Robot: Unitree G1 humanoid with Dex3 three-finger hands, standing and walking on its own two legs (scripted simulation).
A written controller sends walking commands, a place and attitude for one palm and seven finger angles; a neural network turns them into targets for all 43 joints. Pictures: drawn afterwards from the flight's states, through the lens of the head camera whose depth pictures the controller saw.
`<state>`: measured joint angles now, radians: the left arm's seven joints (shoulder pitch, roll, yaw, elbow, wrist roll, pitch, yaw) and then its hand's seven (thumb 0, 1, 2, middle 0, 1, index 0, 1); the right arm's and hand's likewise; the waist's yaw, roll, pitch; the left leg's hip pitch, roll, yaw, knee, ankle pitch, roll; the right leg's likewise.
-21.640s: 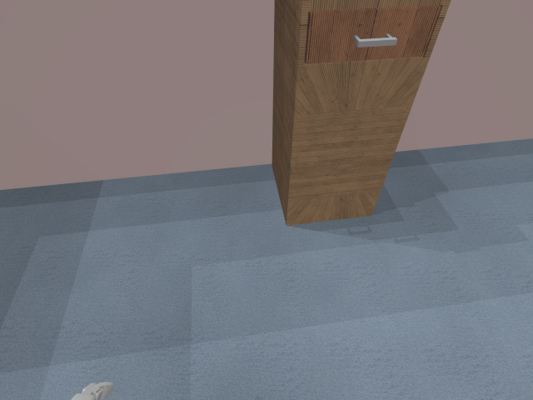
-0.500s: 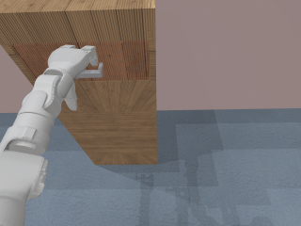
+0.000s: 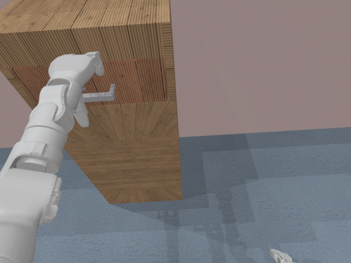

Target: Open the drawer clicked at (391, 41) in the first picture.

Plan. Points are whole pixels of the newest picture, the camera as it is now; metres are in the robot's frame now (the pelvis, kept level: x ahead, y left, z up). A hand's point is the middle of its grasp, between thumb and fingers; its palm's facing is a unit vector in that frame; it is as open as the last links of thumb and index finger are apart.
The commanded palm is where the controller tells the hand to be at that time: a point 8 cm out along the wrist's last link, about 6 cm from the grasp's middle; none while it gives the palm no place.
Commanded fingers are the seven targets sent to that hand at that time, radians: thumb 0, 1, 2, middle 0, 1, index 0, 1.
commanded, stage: move the hooked fingers above the handle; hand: left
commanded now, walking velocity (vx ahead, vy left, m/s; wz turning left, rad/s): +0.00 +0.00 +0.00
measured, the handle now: (93, 93) +0.52 +0.23 +0.11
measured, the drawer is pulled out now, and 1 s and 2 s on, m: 0.00 0.00 0.00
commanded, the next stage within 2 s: lower the fingers behind the handle in 0.62 s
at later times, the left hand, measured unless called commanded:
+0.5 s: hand (91, 80) +0.48 +0.20 +0.18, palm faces +0.07 -0.03 -1.00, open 13.6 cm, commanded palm +0.45 +0.23 +0.22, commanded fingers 0.00 -0.50 0.30 -0.30 -1.20 -0.30 -1.20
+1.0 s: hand (92, 95) +0.47 +0.20 +0.14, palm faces +0.05 -0.05 -1.00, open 13.9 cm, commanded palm +0.45 +0.23 +0.19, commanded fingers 0.00 -0.50 0.30 -0.30 -1.20 -0.30 -1.20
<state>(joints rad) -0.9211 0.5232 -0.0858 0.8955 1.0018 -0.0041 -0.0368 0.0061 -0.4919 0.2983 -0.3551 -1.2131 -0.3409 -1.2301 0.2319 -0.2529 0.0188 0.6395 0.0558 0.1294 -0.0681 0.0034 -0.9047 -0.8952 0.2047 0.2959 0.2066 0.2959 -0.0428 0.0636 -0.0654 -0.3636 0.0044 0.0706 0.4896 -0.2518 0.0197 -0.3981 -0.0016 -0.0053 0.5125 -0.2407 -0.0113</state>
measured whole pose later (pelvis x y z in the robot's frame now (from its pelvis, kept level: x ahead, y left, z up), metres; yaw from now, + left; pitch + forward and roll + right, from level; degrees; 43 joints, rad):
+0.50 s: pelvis +0.01 +0.00 +0.00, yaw +0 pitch +7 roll +0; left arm -0.91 0.48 -0.12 0.79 0.97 0.00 0.00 0.00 -0.49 0.30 -0.40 -1.26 -0.36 -1.26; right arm 0.22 -0.27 0.01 0.68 0.06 0.15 -0.05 0.00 -0.91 -0.90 0.20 0.30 0.20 0.30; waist -0.02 0.07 -0.08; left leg -0.34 0.00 0.06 0.48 -0.26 0.02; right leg -0.37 0.00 -0.01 0.50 -0.25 -0.01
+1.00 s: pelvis +0.01 +0.00 +0.00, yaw +1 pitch +9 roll +0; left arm -0.84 0.49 -0.12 0.75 0.97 -0.08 0.05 0.00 -0.49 0.30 -0.34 -1.22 -0.32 -1.20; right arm 0.26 -0.29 -0.03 0.70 0.04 0.12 -0.04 0.00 -0.91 -0.90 0.20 0.30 0.20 0.30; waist -0.02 0.05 -0.06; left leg -0.40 0.00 0.05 0.53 -0.28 0.02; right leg -0.41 0.00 -0.03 0.52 -0.26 -0.01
